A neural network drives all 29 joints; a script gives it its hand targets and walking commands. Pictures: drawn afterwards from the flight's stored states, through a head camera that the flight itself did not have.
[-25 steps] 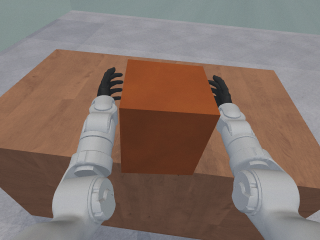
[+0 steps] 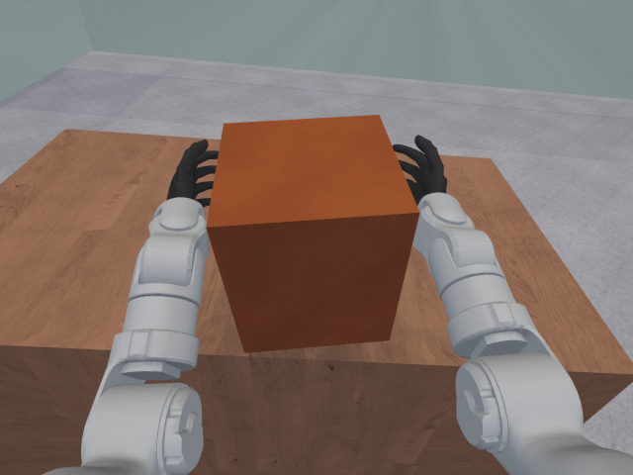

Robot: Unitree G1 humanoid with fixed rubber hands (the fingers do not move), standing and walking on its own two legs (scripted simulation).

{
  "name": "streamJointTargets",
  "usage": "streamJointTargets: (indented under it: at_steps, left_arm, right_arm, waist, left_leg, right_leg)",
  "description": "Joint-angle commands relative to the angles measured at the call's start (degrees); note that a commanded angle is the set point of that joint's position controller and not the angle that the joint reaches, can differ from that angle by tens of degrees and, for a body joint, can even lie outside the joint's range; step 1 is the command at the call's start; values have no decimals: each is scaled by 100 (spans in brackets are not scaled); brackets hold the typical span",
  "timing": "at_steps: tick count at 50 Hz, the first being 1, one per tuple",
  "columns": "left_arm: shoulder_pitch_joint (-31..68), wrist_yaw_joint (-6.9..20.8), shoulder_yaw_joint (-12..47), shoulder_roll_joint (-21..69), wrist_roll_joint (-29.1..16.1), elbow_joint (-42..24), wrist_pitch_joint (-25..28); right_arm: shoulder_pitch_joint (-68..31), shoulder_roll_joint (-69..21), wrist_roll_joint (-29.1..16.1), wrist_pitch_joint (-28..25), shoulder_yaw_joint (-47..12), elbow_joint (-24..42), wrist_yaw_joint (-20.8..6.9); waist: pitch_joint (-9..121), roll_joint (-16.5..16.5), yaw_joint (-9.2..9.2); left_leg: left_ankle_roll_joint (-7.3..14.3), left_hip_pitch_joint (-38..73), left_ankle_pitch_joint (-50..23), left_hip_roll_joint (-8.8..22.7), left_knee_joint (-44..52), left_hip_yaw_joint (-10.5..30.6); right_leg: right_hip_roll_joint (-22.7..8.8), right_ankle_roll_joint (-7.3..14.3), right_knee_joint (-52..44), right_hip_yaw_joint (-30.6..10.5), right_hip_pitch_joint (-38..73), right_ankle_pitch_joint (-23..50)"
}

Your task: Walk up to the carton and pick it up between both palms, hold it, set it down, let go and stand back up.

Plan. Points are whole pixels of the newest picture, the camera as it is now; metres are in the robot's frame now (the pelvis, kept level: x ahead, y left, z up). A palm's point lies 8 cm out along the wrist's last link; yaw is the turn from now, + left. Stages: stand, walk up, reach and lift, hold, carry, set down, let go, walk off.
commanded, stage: reach and lift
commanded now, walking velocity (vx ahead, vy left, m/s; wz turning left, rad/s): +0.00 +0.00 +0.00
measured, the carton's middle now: (310, 236) +0.42 +0.03 +0.13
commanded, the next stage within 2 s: hold in 1.64 s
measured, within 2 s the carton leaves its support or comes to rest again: neither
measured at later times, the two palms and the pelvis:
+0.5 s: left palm (161, 168) +0.35 +0.19 +0.26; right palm (433, 201) +0.37 -0.10 +0.23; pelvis -0.03 +0.00 +0.00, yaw +1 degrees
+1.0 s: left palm (180, 165) +0.39 +0.19 +0.25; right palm (445, 149) +0.41 -0.11 +0.28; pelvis +0.01 +0.00 +0.00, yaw +1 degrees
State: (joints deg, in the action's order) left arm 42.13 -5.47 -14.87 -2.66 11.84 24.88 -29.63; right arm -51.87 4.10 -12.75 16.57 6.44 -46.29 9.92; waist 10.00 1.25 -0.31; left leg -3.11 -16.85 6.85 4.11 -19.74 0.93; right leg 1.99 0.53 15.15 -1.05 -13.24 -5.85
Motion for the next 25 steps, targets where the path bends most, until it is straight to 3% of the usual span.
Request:
streamJointTargets:
  at_steps: [1, 4, 9, 13, 16, 21, 25]
  left_arm:
    - [4051, 994, 2608, 3418, -981, -1572, -22]
    - [4339, 1041, 2529, 3496, -1041, -1338, -88]
    - [4880, 1116, 2140, 3493, -942, -751, -217]
    - [4898, 1268, 1518, 3249, -607, 260, -456]
    - [4782, 1411, 1190, 3110, -358, 865, -647]
    - [5118, 1398, 1402, 3374, -498, 977, -673]
    - [5376, 1321, 1432, 3449, -550, 1163, -628]
  right_arm:
    - [-3581, -3384, -638, 81, -2302, 1738, -463]
    - [-4017, -3525, -600, 169, -2212, 1824, -442]
    - [-4501, -3646, -324, 327, -1807, 1429, -482]
    - [-4866, -3518, 1, 422, -1280, 933, -504]
    - [-5242, -3248, 150, 415, -939, 853, -506]
    - [-6027, -3274, 83, 293, -901, 1213, -478]
    - [-6190, -3245, 160, 263, -722, 1014, -492]
  waist:
    - [2548, -335, 727]
    - [2501, -288, 715]
    - [2011, -177, 660]
    - [1302, 19, 628]
    - [1025, 17, 641]
    - [1501, -57, 639]
    - [1562, -144, 707]
  left_leg:
    - [-202, 2002, -1643, -768, -231, -31]
    - [-127, 1831, -1159, -778, -135, -61]
    - [73, 1473, 62, -771, 166, -153]
    - [269, 1020, 1172, -755, 446, -256]
    - [347, 891, 1464, -772, 511, -319]
    - [355, 924, 1425, -740, 427, -296]
    - [353, 863, 1576, -737, 467, -240]
  right_leg:
    - [109, -293, 176, 337, 2337, 1905]
    - [61, -271, 131, 257, 2169, 1457]
    - [-20, -286, -49, 200, 1690, 64]
    - [-111, -251, -239, 165, 1425, -1050]
    - [-120, -193, -301, 200, 1368, -1412]
    - [-45, -154, -241, 224, 1439, -1353]
    - [-2, -130, -259, 245, 1321, -1545]
